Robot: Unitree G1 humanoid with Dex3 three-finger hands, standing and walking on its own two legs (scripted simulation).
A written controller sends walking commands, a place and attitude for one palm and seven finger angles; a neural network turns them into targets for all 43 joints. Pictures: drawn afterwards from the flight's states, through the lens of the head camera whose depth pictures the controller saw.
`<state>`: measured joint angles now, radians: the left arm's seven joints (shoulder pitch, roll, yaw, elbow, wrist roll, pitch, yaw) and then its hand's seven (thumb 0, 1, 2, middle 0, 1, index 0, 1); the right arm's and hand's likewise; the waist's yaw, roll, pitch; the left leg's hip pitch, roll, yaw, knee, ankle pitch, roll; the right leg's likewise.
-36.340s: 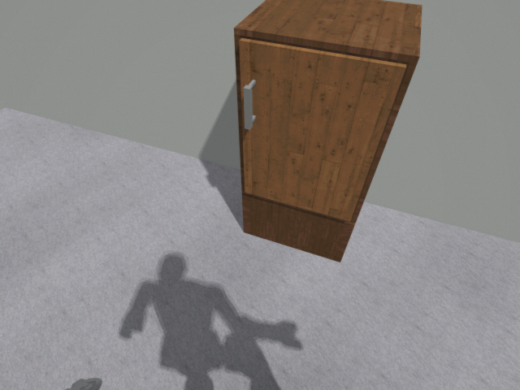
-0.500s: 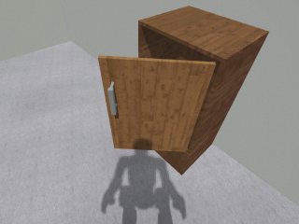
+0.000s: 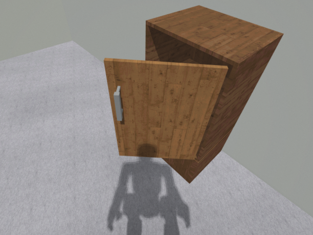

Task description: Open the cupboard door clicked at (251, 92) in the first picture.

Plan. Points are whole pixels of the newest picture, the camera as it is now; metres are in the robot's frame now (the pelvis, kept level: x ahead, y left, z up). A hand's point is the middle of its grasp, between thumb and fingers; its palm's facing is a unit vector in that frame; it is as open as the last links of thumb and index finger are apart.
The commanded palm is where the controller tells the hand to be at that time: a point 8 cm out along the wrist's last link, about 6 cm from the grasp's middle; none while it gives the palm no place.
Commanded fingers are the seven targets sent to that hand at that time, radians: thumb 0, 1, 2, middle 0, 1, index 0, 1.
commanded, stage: look again from close up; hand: left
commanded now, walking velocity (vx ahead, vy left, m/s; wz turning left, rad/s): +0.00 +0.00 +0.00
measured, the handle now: (119, 103) +0.58 +0.18 -0.03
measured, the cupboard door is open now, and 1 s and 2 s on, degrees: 44 44 44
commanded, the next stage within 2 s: raise the hand with hooked fingers in 0.20 s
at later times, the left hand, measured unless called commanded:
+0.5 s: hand (86, 206) +0.20 +0.19 -0.03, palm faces +0.26 -0.96 -0.08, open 7.6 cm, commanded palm +0.12 +0.23 -0.07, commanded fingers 0.00 0.64 0.79 -0.22 -0.47 -0.22 -0.47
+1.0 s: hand (90, 207) +0.20 +0.19 -0.06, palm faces -0.01 -1.00 -0.06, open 10.3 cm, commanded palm +0.17 +0.25 -0.05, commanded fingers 0.00 0.06 0.54 -0.26 -0.84 -0.26 -0.84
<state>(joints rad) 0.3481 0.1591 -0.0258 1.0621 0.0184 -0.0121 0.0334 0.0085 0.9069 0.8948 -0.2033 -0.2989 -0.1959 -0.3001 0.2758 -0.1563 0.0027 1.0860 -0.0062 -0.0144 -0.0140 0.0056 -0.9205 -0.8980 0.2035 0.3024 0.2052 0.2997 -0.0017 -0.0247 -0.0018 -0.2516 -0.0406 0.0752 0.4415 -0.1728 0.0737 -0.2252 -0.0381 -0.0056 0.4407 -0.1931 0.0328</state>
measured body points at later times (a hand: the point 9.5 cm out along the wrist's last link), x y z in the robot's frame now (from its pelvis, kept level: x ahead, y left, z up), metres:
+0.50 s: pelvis +0.00 -0.01 -0.02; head +0.00 -0.01 +0.43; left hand +0.18 +0.24 -0.02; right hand +0.12 -0.25 -0.13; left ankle +0.05 +0.07 -0.74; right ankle +0.03 -0.14 -0.74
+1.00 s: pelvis +0.01 -0.05 -0.11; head +0.09 -0.03 +0.33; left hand +0.20 +0.24 -0.06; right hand +0.24 -0.25 -0.18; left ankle +0.04 +0.07 -0.74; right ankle +0.03 -0.14 -0.74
